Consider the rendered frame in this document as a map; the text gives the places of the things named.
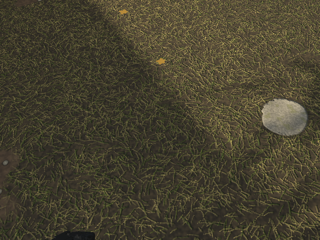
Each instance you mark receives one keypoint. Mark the left robot hand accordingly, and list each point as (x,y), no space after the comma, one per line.
(78,235)

